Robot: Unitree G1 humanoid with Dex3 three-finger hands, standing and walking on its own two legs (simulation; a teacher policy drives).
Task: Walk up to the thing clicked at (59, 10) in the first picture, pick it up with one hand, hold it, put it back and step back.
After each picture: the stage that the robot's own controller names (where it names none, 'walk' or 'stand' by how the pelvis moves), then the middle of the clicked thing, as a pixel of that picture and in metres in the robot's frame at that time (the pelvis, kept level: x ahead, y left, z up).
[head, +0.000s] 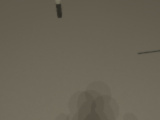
stand; (58, 8) +2.03 +0.32 -0.65
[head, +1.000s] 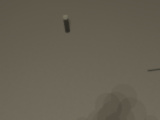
walk; (66, 24) +1.91 +0.35 -0.65
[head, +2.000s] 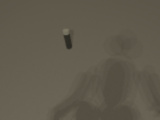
walk; (67, 39) +1.35 +0.29 -0.65
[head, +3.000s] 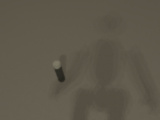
walk; (59, 71) +0.92 +0.29 -0.65
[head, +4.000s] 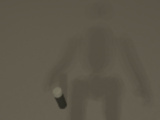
walk; (60, 98) +0.62 +0.24 -0.63
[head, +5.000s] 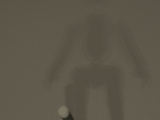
walk; (66, 116) +0.44 +0.23 -0.64
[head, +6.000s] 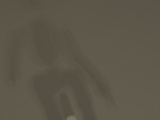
walk; out of the picture +0.38 +0.07 -0.64
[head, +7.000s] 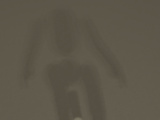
stand; out of the picture +0.33 +0.08 -0.63
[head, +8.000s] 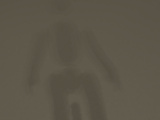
stand; out of the picture +0.33 +0.06 -0.65
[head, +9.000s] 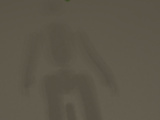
stand; out of the picture +0.33 +0.08 -0.66
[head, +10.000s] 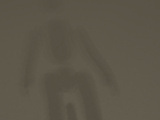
stand; out of the picture +0.32 +0.07 -0.66
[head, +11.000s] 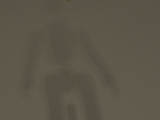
stand; out of the picture +0.32 +0.07 -0.66
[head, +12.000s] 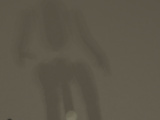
go down; out of the picture +0.34 +0.06 -0.59
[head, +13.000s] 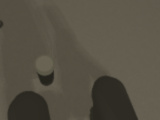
go down; (45, 72) +0.42 +0.08 -0.25
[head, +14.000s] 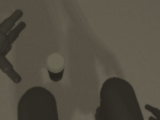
close in; (55, 69) +0.42 +0.07 -0.26
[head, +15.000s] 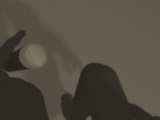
rest palm; (20, 59) +0.41 +0.10 -0.19
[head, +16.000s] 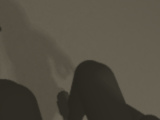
rest palm; (17, 113) +0.23 +0.07 -0.27
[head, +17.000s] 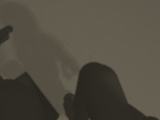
rest palm; (38, 102) +0.26 +0.02 -0.27
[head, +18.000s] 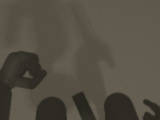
lift; (87, 115) +0.25 -0.04 -0.45
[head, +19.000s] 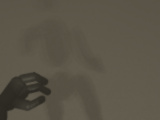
go down; out of the picture +0.18 -0.03 -0.68
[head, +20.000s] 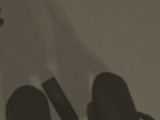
go down; (61, 104) +0.26 +0.02 -0.33
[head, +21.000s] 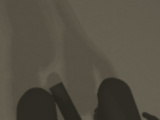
go down; (67, 109) +0.25 +0.01 -0.35
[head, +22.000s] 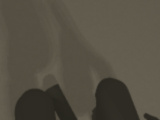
go down; (64, 111) +0.25 +0.02 -0.35
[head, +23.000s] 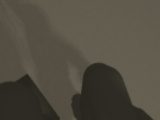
go down; (38, 105) +0.25 +0.05 -0.27
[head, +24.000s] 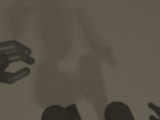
hold; out of the picture +0.22 +0.03 -0.49
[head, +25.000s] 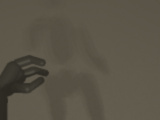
go down; out of the picture +0.16 +0.02 -0.69
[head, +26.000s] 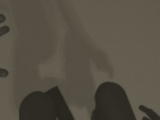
go down; (62, 112) +0.25 +0.04 -0.39
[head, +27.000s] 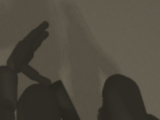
go down; (66, 108) +0.25 +0.04 -0.30
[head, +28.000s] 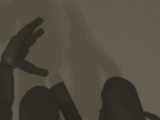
go down; (68, 109) +0.26 +0.03 -0.33
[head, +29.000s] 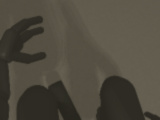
go down; (66, 108) +0.25 +0.03 -0.33
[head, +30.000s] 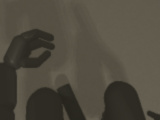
hold; (73, 110) +0.25 +0.02 -0.36
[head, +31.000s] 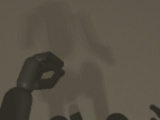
hold; out of the picture +0.22 +0.01 -0.55
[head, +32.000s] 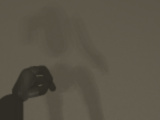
hold; out of the picture +0.18 +0.01 -0.67
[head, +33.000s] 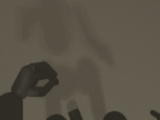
hold; out of the picture +0.22 +0.00 -0.55
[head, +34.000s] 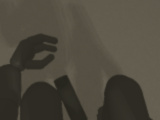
withdraw; (71, 103) +0.27 +0.02 -0.31
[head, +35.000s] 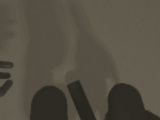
hold; (82, 106) +0.27 -0.02 -0.36
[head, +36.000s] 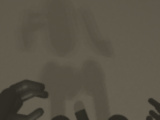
crouch; out of the picture +0.23 -0.02 -0.56
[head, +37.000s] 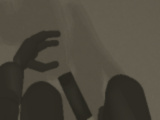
stand; (76, 99) +0.29 +0.00 -0.30
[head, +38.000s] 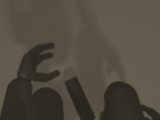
withdraw; (81, 102) +0.27 -0.02 -0.37
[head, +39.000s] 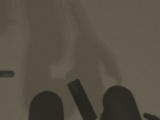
withdraw; (83, 103) +0.29 -0.03 -0.40
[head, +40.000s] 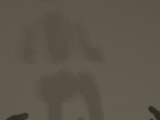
withdraw; out of the picture +0.22 -0.05 -0.63
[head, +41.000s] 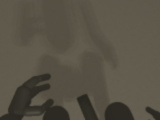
withdraw; (90, 116) +0.26 -0.04 -0.51
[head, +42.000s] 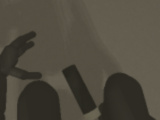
withdraw; (80, 92) +0.31 -0.02 -0.31
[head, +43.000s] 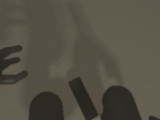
withdraw; (84, 101) +0.30 -0.04 -0.40
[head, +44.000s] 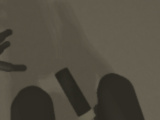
stand; (74, 94) +0.31 -0.02 -0.31
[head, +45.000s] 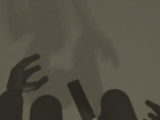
stand; (82, 103) +0.28 -0.03 -0.44
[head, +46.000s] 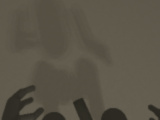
withdraw; (86, 119) +0.27 -0.04 -0.53
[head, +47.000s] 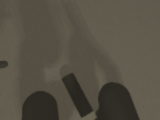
withdraw; (78, 97) +0.31 -0.02 -0.39
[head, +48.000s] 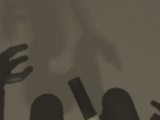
stand; (83, 100) +0.30 -0.03 -0.42
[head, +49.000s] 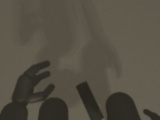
stand; (90, 104) +0.29 -0.04 -0.46
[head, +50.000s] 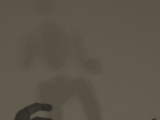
hold; out of the picture +0.23 -0.06 -0.67
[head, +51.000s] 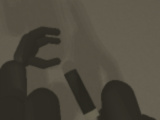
lower; (81, 94) +0.32 -0.03 -0.37
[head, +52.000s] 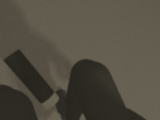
lower; (32, 79) +0.34 +0.00 -0.28
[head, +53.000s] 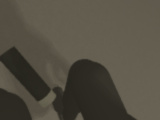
lower; (28, 77) +0.34 +0.00 -0.29
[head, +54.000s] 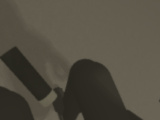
lower; (30, 77) +0.35 +0.00 -0.28
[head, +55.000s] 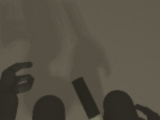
lower; (86, 100) +0.32 -0.06 -0.43
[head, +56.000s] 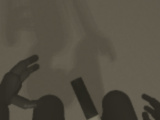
stand; (85, 100) +0.30 -0.04 -0.44
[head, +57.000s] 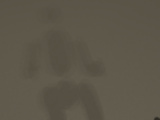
stand; out of the picture +0.23 -0.06 -0.67
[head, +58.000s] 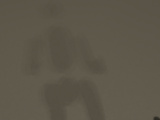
stand; out of the picture +0.23 -0.06 -0.68
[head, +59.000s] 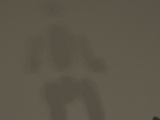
stand; out of the picture +0.23 -0.06 -0.68
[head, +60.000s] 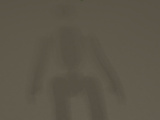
stand; out of the picture +0.25 -0.06 -0.74
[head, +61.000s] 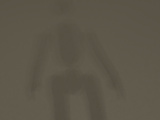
stand; out of the picture +0.23 -0.05 -0.75
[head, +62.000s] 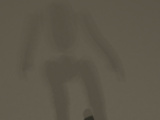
walk; out of the picture +0.27 -0.07 -0.73
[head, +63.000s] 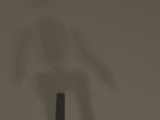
walk; (60, 109) +0.48 +0.15 -0.73
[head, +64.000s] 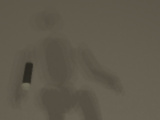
stand; (27, 75) +0.80 +0.53 -0.72
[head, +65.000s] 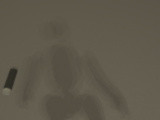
stand; (10, 81) +0.83 +0.70 -0.73
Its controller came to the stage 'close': yes
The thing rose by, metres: 0.00
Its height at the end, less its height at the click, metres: -0.09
